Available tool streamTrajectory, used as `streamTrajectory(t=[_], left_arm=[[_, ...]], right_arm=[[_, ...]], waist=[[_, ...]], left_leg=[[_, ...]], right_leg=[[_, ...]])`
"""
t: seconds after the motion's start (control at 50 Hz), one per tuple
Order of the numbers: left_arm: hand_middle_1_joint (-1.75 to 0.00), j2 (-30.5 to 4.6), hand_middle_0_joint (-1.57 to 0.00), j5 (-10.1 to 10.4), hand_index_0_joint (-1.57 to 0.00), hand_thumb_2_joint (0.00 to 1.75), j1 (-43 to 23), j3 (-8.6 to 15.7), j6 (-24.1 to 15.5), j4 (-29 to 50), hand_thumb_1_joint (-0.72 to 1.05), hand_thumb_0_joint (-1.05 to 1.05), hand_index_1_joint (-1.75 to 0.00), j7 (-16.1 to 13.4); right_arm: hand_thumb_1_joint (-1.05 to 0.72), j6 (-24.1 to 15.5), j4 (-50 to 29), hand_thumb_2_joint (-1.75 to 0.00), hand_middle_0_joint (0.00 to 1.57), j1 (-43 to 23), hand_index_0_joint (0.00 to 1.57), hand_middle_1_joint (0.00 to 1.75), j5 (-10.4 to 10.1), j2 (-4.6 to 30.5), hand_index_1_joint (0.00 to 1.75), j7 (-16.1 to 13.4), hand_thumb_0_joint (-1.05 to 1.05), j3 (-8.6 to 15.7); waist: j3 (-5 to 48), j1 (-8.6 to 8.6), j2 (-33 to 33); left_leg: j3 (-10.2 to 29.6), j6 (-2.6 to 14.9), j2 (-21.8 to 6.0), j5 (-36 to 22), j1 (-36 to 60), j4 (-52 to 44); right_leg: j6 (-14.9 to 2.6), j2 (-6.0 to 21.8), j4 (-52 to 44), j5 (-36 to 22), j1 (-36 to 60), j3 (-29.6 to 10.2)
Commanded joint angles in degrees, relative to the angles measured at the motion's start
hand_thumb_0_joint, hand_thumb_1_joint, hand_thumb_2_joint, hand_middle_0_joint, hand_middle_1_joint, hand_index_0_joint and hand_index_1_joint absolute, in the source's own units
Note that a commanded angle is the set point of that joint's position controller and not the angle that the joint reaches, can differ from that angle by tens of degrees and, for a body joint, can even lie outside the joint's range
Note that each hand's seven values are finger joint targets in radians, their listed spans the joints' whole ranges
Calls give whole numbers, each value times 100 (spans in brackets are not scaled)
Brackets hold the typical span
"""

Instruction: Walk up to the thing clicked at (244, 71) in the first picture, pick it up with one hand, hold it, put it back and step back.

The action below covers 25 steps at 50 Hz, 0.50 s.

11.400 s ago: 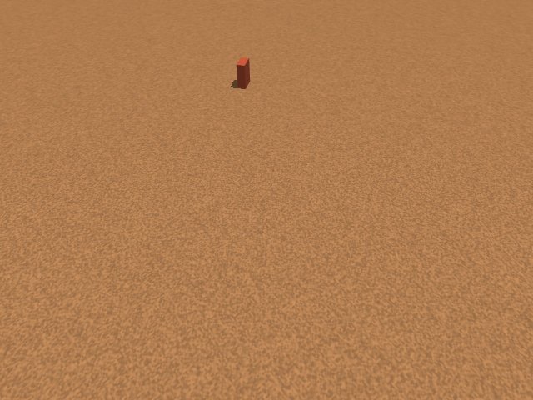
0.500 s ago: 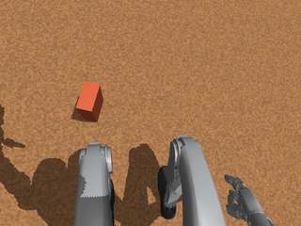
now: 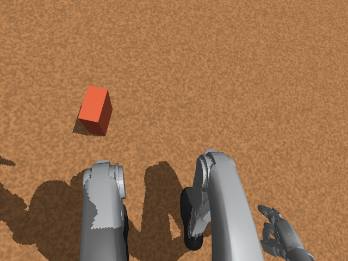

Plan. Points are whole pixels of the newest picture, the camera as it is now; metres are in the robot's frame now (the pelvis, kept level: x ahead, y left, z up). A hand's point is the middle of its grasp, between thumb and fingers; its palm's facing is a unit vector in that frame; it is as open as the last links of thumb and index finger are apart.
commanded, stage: go down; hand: left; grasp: from the side
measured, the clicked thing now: (97, 113) +0.51 +0.19 -0.31
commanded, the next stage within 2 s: approach in 0.26 s
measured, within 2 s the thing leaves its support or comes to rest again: neither
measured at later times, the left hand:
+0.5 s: hand out of the picture +0.43 +0.38 -0.01, palm faces +0.12 -0.99 -0.06, open 17.4 cm
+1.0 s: hand (51, 119) +0.45 +0.29 -0.20, palm faces +0.07 -1.00 +0.02, open 17.4 cm
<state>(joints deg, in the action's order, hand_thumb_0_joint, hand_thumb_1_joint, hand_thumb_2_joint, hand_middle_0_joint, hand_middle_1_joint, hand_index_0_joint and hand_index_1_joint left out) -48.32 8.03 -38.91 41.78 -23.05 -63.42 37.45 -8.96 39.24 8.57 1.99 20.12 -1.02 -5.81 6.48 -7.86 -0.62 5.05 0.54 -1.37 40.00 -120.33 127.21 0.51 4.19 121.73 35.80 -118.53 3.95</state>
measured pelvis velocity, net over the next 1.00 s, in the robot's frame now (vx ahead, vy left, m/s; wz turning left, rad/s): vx -0.01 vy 0.01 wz -0.10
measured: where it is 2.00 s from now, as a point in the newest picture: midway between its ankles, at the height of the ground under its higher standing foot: (156, 237)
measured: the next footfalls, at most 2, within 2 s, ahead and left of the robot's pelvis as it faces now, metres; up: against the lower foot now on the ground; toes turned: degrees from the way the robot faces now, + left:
none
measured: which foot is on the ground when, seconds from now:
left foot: down 0.00-1.00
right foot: down 0.00-1.00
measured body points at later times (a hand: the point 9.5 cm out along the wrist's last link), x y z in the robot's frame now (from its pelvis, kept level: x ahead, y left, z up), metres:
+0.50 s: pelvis +0.00 +0.00 -0.02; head +0.21 +0.07 +0.37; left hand +0.41 +0.43 +0.00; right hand +0.13 -0.28 -0.11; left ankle +0.08 +0.12 -0.36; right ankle +0.11 -0.13 -0.36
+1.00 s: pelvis -0.01 +0.01 -0.09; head +0.24 +0.12 +0.27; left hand +0.45 +0.34 -0.20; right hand +0.11 -0.28 -0.15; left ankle +0.08 +0.12 -0.36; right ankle +0.11 -0.13 -0.36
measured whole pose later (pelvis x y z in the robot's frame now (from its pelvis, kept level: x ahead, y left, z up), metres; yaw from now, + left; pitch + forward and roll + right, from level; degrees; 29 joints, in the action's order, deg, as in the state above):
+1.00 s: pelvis -0.01 +0.01 -0.09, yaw -6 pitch +23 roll -12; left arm -49.0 7.9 -42.0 38.6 -46.1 -79.3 28.7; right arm -5.2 35.7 -1.1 11.4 21.7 3.6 -17.9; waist -8.5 -14.8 -8.9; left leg 12.0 0.6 -1.3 40.7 -128.7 145.5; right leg 1.5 2.6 134.7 33.7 -123.9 8.6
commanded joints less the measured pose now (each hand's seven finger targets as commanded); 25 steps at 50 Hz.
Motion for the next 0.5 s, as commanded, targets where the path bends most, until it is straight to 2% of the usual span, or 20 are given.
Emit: streamTrajectory(t=[0.0,0.02,0.06,0.08,0.1,0.16,0.18,0.26,0.28,0.3,0.32,0.34,0.36,0.38,0.44,0.46,0.48], left_arm=[[-12,-2335,-4,188,-4,13,-1307,395,-373,1164,-57,0,-12,48],[-11,-2324,-5,194,-4,12,-1245,417,-368,1090,-59,0,-12,57],[-12,-2237,-4,240,-4,13,-1226,396,-373,1043,-58,0,-12,88],[-12,-2354,-5,221,-4,13,-1305,420,-394,1127,-58,0,-12,93],[-12,-2256,-5,225,-4,13,-1345,370,-397,1081,-59,0,-12,114],[-12,-2379,-5,227,-4,13,-1328,462,-436,1077,-56,0,-12,130],[-12,-2427,-5,246,-4,13,-1281,489,-433,1062,-57,0,-12,140],[-13,-2398,-5,301,-4,14,-1357,439,-462,1079,-58,0,-13,189],[-13,-2411,-5,297,-4,14,-1320,469,-453,1047,-58,0,-13,190],[-12,-2488,-5,285,-5,13,-1325,485,-462,1127,-59,0,-13,200],[-13,-2394,-5,276,-5,13,-1287,452,-458,1076,-59,0,-13,216],[-18,-2448,-7,277,-5,20,-1319,460,-454,1187,-57,0,-21,220],[-11,-2534,-8,265,-6,12,-1328,515,-460,1264,-56,0,-13,230],[-12,-2562,-7,282,-5,9,-1373,514,-469,1253,-53,0,-13,221],[-12,-2035,-8,401,-6,8,-1176,409,-548,783,-57,0,-14,259],[-11,-2026,-8,451,-6,6,-1181,411,-606,717,-58,0,-13,243],[-11,-1851,-8,487,-6,7,-1231,318,-667,540,-57,0,-12,252]], right_arm=[[-91,-141,-275,-90,20,807,20,30,-8,1375,30,-80,0,504],[-91,-137,-264,-90,20,806,20,30,-9,1369,30,-84,0,496],[-90,-144,-265,-90,20,817,20,30,1,1363,30,-73,0,476],[-91,-140,-269,-90,20,789,20,30,-2,1391,30,-76,0,484],[-91,-135,-246,-90,20,799,20,30,11,1382,30,-72,0,484],[-90,-138,-279,-90,20,749,20,30,12,1417,30,-59,0,477],[-90,-133,-285,-90,20,751,20,30,31,1419,30,-60,0,455],[-90,-139,-283,-90,20,716,20,30,46,1408,30,-56,0,438],[-90,-135,-267,-90,20,769,20,30,58,1405,30,-60,0,421],[-90,-133,-267,-90,20,745,20,30,45,1434,30,-63,0,429],[-90,-121,-248,-90,20,752,20,30,56,1458,30,-56,0,433],[-91,-110,-261,-90,20,750,20,30,59,1465,30,-57,0,438],[-89,-98,-252,-90,20,787,20,30,52,1490,30,-58,0,444],[-90,-92,-269,-90,20,729,20,30,45,1474,30,-54,0,426],[-90,-135,-278,-90,20,658,20,30,50,1469,30,-34,0,390],[-90,-147,-284,-90,20,616,20,30,60,1494,30,-31,0,371],[-90,-156,-283,-90,20,591,20,30,76,1499,30,-24,0,336]], waist=[[3583,208,1503],[3595,235,1420],[3531,185,1350],[3443,193,1416],[3400,139,1392],[3336,171,1385],[3471,202,1391],[3462,169,1306],[3556,154,1282],[3527,200,1384],[3507,181,1535],[3562,219,1601],[3596,190,1696],[3574,221,1592],[2993,2,1345],[2911,23,1272],[2750,-117,1209]], left_leg=[[-102,61,74,-832,2673,-1747],[-121,64,81,-918,2659,-1693],[-155,80,92,-996,2551,-1625],[-142,84,88,-888,2487,-1638],[-149,93,86,-868,2480,-1590],[-121,95,81,-633,2382,-1606],[-178,98,92,-775,2403,-1527],[-233,122,88,-764,2223,-1411],[-251,119,91,-930,2237,-1353],[-206,104,84,-911,2358,-1407],[-149,69,68,-1037,2519,-1443],[-136,58,68,-1034,2609,-1457],[-100,45,62,-1085,2678,-1469],[-76,57,62,-983,2567,-1474],[-1,78,64,-732,2202,-1392],[11,85,64,-674,2132,-1344],[29,88,52,-656,2034,-1260]], right_leg=[[-280,-216,-1030,-584,1717,97],[-275,-212,-1034,-642,1747,94],[-267,-217,-1034,-702,1820,97],[-276,-213,-1001,-602,1696,103],[-263,-219,-1035,-608,1693,103],[-259,-223,-988,-415,1626,122],[-255,-229,-994,-529,1780,102],[-239,-243,-1000,-514,1852,79],[-234,-248,-983,-656,1968,68],[-255,-240,-915,-623,1768,100],[-273,-236,-843,-722,1671,133],[-283,-234,-826,-705,1612,132],[-286,-223,-804,-746,1608,163],[-282,-233,-785,-660,1595,154],[-267,-247,-748,-507,1322,236],[-266,-253,-715,-469,1247,237],[-259,-259,-686,-465,1196,265]])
